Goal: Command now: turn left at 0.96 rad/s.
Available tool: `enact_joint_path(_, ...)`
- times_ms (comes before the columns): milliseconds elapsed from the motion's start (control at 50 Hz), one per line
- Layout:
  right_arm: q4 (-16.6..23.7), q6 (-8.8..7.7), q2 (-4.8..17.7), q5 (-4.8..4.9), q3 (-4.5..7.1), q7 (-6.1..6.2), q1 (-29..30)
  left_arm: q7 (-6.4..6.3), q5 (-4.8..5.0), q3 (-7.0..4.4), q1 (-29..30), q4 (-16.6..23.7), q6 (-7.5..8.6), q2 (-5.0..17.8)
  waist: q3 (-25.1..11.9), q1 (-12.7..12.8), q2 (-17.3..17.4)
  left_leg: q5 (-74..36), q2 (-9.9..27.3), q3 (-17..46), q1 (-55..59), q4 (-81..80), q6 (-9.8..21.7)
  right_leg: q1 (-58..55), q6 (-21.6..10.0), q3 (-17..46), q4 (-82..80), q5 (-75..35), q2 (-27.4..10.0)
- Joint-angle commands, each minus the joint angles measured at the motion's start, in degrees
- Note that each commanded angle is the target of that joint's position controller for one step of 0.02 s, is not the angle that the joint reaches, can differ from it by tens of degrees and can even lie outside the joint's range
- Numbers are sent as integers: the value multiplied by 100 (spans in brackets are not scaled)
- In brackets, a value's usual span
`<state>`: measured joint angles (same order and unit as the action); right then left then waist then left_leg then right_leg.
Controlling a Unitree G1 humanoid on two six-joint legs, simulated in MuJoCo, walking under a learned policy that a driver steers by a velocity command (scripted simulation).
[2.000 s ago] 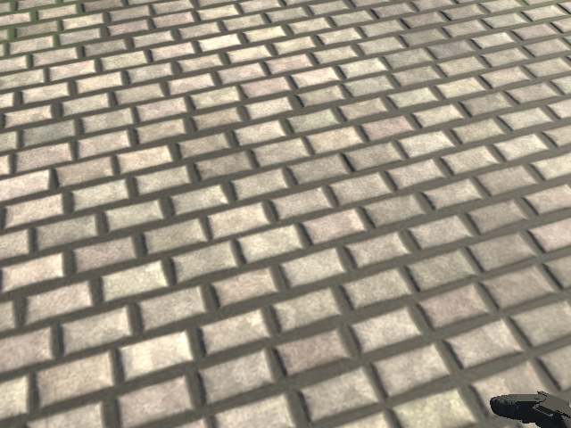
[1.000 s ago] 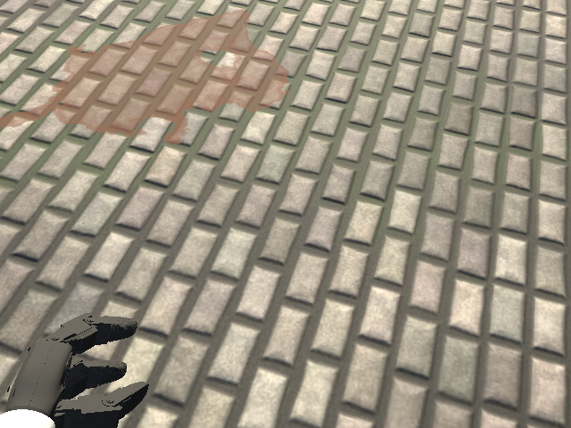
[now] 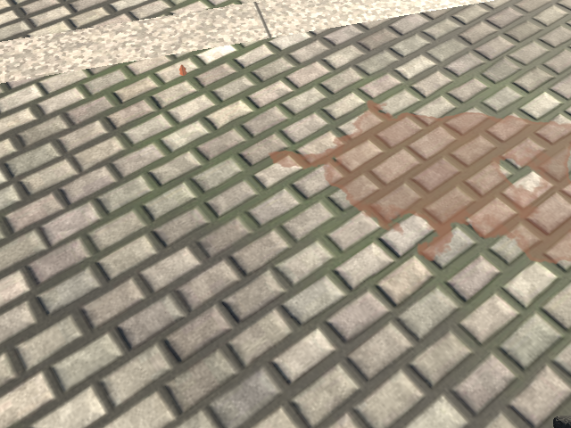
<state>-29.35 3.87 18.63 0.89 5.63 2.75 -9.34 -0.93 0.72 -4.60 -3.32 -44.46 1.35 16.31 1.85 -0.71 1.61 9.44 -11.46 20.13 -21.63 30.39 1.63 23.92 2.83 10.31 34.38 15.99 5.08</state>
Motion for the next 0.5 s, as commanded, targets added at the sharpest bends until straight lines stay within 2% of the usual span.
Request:
enact_joint_path(20, 452, -33, 736, 77, 212, -39, 154, 34, 6, -260, -313, 272, 139, 741, -898, 185, 593, 351, 999, 1405, 342, -195, 446, -1308, -193, -50, -1405, -889, -406)
enact_joint_path(40, 354, -22, 365, 47, 110, -75, -369, 3, -79, -313, -299, 349, 72, 1031, -1190, -90, -468, 2287, 447, 630, -336, 956, 177, -2189, -683, 867, -1460, -1183, -1599)
enact_joint_path(60, 530, -85, 519, 84, 139, -97, -290, -2, -295, -313, -253, 398, 4, 1202, -907, -173, -1856, 2828, -104, -521, -1180, 2322, -105, -1820, -1517, 2114, -1809, -1696, -2434)
enact_joint_path(80, 450, -170, 1004, -28, 260, -135, -310, -23, -322, -267, -66, 552, 35, 923, -746, -177, -1625, 2491, 400, -639, -1363, 3311, -350, -1518, -1856, 2313, -1801, -1679, -2691)
enact_joint_path(100, 261, -167, 1121, -24, 297, -151, -364, -76, -237, -183, 194, 660, 12, 652, -600, -197, -1196, 2086, 570, -788, -1324, 3710, -439, -1376, -1702, 1625, -1642, -1536, -2352)
enact_joint_path(120, 94, -122, 989, -35, 265, -127, -404, -121, -159, -125, 260, 711, -37, 511, -516, -159, -837, 1793, 619, -887, -1299, 4004, -509, -1348, -1470, 1106, -1539, -1324, -1959)
enact_joint_path(140, 59, -96, 800, -53, 198, -118, -419, -158, -101, -96, 194, 712, -75, 531, -440, -79, -683, 1613, 584, -993, -1401, 4355, -559, -1357, -1438, 900, -1537, -1438, -1834)
enact_joint_path(160, 74, -97, 641, -33, 127, -128, -372, -182, -94, -70, 86, 688, -106, 570, -364, -27, -606, 1560, 603, -1162, -1430, 4496, -606, -1335, -1483, 711, -1552, -1808, -1786)
enact_joint_path(200, 151, -135, 442, 19, 26, -112, -137, -187, -130, -62, -214, 610, -156, 620, -410, 131, -764, 1503, 655, -1382, -1459, 4131, -665, -1619, -1526, 383, -1541, -2146, -1630)
enact_joint_path(260, 156, -166, 325, -9, -57, -75, 20, -166, -128, -78, -449, 558, -184, 714, -617, 260, -1070, 1632, 837, -1451, -1222, 3129, -744, -2058, -1608, 277, -1448, -2274, -1695)
enact_joint_path(300, 121, -179, 195, -51, -133, -93, 20, -138, -95, -97, -359, 556, -201, 798, -690, 245, -1215, 1734, 1009, -1659, -580, 2230, -711, -1858, -1596, 123, -1440, -2236, -1711)
enact_joint_path(340, 55, -187, 209, -26, -145, -119, 0, -110, -56, -114, -413, 511, -229, 868, -677, 296, -1384, 1667, 1053, -1881, -57, 1448, -660, -1671, -1623, 113, -1428, -2247, -1773)
enact_joint_path(360, 1, -188, 236, -15, -135, -132, -47, -103, -31, -109, -486, 474, -242, 876, -677, 309, -1385, 1514, 1047, -1936, 139, 1035, -618, -1657, -1627, 150, -1361, -2272, -1811)
enact_joint_path(400, -201, -200, 147, -31, -138, -166, -346, -99, 58, -73, -512, 405, -262, 836, -641, 129, -1253, 615, 960, -2097, 826, -364, -420, -1457, -1486, 62, -1088, -2355, -1753)
enact_joint_path(420, -302, -209, 11, -85, -176, -177, -440, -78, 92, 23, -697, 301, -233, 585, -581, 75, -1099, 44, 971, -1973, 1484, -1253, -246, -1038, -1249, 39, -1001, -2084, -1580)
enact_joint_path(440, -293, -200, 168, -155, -166, -145, -535, -8, 5, 122, -952, 223, -153, 342, -744, 140, -649, -509, 1473, -1402, 2368, -1230, -78, -399, -791, -74, -819, -1274, -1372)
enact_joint_path(460, -246, -161, 694, -278, -60, -91, -483, 96, -152, 212, -1090, 304, -37, 70, -847, 352, 733, -1724, 2460, -629, 2606, -784, 335, 228, -355, -629, -249, 188, -806)
enact_joint_path(480, -270, -188, 566, -361, -52, -129, -312, 77, -29, 141, -589, 454, -10, 356, -690, 103, 1135, -1072, 2823, -548, 1482, -1012, 858, -14, -153, -894, -85, 925, -714)
enact_joint_path(500, -181, -237, 543, -359, -41, -133, -69, 57, 41, 25, -367, 481, -37, 735, -348, 20, 939, -683, 2672, -659, 1283, -1144, 933, 20, -62, -975, 480, 867, -658)
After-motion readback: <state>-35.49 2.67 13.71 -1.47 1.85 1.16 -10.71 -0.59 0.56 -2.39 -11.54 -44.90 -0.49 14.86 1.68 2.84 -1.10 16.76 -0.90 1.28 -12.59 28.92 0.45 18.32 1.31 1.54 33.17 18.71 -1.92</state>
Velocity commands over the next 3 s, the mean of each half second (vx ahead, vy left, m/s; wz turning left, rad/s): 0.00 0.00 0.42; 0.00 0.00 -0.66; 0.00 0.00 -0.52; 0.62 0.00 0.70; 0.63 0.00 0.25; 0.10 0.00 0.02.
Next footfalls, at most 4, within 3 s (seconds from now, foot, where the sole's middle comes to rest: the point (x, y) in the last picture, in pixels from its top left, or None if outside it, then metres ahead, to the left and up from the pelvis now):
0.02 right None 0.10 -0.13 -0.77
0.44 left None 0.00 0.12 -0.77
0.84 right None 0.04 -0.14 -0.77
1.38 left None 0.17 0.04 -0.77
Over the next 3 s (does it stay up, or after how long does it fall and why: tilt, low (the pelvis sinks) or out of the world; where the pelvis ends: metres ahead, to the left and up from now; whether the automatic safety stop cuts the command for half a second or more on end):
stays up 0.84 0.10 0.00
